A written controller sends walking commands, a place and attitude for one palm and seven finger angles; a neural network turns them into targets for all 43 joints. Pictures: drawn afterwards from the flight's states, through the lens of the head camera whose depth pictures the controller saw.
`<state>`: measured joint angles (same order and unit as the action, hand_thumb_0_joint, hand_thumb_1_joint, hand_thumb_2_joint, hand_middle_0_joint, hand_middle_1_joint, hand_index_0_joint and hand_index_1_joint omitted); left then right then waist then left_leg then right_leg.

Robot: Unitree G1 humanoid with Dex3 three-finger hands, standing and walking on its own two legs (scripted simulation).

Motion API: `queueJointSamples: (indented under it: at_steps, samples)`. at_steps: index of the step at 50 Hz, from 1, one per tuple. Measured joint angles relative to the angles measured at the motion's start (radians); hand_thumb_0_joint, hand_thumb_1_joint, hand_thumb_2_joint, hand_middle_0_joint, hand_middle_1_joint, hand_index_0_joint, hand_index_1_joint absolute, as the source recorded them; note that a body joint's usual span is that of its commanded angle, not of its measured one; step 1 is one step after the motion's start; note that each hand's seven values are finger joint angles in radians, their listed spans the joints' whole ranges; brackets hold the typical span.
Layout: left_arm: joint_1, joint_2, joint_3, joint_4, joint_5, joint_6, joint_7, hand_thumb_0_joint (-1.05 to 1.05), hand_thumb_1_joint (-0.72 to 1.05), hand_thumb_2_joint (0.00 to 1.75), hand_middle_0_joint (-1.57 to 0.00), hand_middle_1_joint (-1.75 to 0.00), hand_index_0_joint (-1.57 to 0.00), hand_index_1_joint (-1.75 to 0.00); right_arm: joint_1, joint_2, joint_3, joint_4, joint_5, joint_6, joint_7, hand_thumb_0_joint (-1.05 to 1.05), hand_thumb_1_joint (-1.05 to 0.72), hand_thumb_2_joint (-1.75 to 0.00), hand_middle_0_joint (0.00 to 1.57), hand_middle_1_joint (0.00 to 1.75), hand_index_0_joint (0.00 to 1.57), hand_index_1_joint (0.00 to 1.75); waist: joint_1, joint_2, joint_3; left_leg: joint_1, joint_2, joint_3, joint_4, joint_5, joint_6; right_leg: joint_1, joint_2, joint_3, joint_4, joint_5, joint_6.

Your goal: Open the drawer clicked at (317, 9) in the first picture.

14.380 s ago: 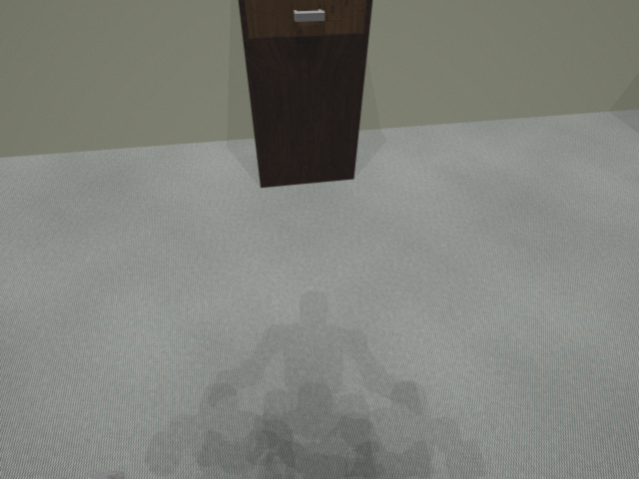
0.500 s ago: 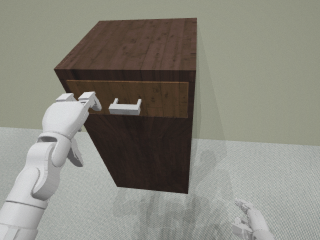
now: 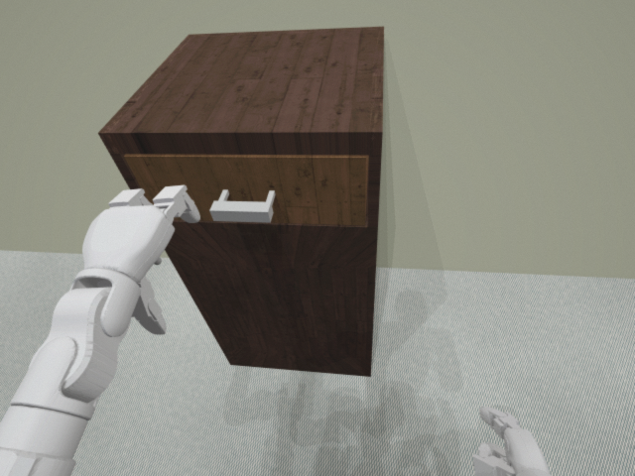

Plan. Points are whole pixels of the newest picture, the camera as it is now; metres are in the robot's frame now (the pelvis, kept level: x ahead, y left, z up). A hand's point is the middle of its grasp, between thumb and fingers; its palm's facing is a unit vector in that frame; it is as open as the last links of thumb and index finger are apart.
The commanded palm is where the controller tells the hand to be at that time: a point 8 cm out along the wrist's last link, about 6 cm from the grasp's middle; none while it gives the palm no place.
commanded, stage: move the hooked fingers above the handle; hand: left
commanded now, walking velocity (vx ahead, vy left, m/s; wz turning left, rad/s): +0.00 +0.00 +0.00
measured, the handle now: (245, 203) +0.54 +0.22 +0.02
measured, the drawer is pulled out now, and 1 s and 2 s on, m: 0.00 0.00 0.00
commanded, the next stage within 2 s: none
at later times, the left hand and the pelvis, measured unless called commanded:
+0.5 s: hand (192, 237) +0.38 +0.23 +0.10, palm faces -0.01 -0.07 -1.00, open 13.8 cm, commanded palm +0.36 +0.24 +0.17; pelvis +0.02 +0.00 +0.00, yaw +0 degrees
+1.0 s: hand (213, 219) +0.43 +0.22 +0.09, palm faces -0.02 -0.06 -1.00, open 13.8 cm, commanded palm +0.42 +0.23 +0.15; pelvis +0.04 +0.00 -0.01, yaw +0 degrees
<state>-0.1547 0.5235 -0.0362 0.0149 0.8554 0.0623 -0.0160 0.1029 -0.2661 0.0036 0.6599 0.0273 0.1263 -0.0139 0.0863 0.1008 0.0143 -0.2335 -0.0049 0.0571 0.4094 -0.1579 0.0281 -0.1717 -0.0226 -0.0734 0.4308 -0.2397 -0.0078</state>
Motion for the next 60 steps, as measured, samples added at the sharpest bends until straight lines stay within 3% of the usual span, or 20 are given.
queueJointSamples:
  at_steps: [8,21,30,45,60]
  samples:
    - [-0.068,-0.012,-0.042,0.09,0.017,-0.028,-0.028,0.0,-0.5,0.3,-0.32,-1.2,-0.32,-1.2,-0.014,0.014,0.017,-0.009,-0.001,-0.008,-0.015,0.01,-0.9,-0.9,0.2,0.3,0.2,0.3,-0.004,-0.006,-0.003,-0.007,0.0,-0.006,0.001,-0.001,-0.002,-0.005,0.001,-0.006,0.001,-0.003,-0.003]
    - [-0.186,-0.015,-0.045,0.242,0.038,-0.031,-0.006,0.0,-0.5,0.3,-0.32,-1.2,-0.32,-1.2,0.033,0.0,0.001,0.0,0.004,0.005,-0.021,0.01,-0.9,-0.9,0.2,0.3,0.2,0.3,-0.023,-0.022,-0.017,-0.052,0.004,-0.005,0.027,-0.023,-0.005,-0.048,0.003,-0.003,0.021,-0.022,-0.005]
    - [-0.219,-0.014,-0.035,0.29,0.044,-0.071,0.014,0.0,-0.49,0.3,-0.32,-1.2,-0.32,-1.2,0.08,-0.009,-0.024,0.0,0.005,0.008,-0.024,0.01,-0.9,-0.9,0.2,0.3,0.2,0.3,-0.042,-0.031,-0.031,-0.087,0.007,0.005,0.056,-0.052,-0.004,-0.085,0.004,0.008,0.046,-0.044,-0.004]
    - [-0.268,-0.031,-0.048,0.357,0.06,-0.038,0.037,0.0,-0.49,0.3,-0.32,-1.2,-0.32,-1.2,0.093,-0.001,-0.033,-0.006,0.011,0.034,-0.014,0.0,-0.9,-0.9,0.2,0.3,0.2,0.3,-0.055,-0.03,-0.064,-0.131,0.007,0.01,0.1,-0.09,-0.003,-0.129,0.002,0.015,0.088,-0.079,-0.002]
    - [-0.451,-0.041,-0.072,0.601,0.098,-0.081,0.065,0.0,-0.49,0.3,-0.32,-1.2,-0.32,-1.2,0.115,0.005,-0.037,0.005,0.01,0.04,-0.027,0.0,-0.9,-0.9,0.2,0.3,0.2,0.3,-0.078,-0.044,-0.084,-0.195,0.013,0.001,0.146,-0.108,-0.009,-0.19,0.006,0.007,0.132,-0.1,-0.009]
